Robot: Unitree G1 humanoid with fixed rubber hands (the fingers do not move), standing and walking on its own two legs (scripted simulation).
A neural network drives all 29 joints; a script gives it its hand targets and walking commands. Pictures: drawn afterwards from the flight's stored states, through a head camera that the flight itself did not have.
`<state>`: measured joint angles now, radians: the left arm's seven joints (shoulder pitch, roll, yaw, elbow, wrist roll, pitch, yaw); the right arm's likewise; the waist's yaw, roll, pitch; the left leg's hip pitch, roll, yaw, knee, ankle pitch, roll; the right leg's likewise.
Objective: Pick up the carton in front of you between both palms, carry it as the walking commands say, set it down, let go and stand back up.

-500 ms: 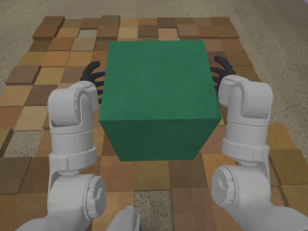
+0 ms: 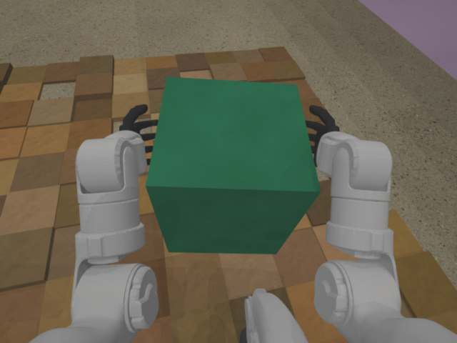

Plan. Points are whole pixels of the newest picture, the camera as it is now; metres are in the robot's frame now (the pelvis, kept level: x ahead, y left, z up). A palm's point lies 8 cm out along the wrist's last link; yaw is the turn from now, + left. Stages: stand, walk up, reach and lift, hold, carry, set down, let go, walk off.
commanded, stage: carry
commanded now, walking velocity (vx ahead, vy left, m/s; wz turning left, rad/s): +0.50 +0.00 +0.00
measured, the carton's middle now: (227, 175) +0.38 -0.02 +0.08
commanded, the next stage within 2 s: none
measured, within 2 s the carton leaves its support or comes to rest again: neither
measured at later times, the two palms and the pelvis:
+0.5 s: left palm (136, 70) +0.62 +0.15 +0.13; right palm (273, 63) +0.64 -0.15 +0.13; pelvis +0.29 -0.03 +0.03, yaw +2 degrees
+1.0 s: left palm (149, 2) +0.91 +0.14 +0.15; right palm (259, 3) +0.91 -0.16 +0.16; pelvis +0.58 -0.01 +0.02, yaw +0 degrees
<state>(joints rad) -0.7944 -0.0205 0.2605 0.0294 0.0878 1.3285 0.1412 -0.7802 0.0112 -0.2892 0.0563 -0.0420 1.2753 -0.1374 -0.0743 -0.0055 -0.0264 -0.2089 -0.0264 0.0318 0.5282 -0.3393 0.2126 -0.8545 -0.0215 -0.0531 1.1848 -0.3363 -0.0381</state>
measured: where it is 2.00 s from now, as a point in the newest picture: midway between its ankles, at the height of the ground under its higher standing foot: (210, 153)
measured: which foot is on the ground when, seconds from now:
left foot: down 0.00-0.10, up 0.12-0.56, down 0.58-1.00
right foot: up 0.00-0.06, down 0.08-0.60, up 0.62-0.98, down 1.00-1.00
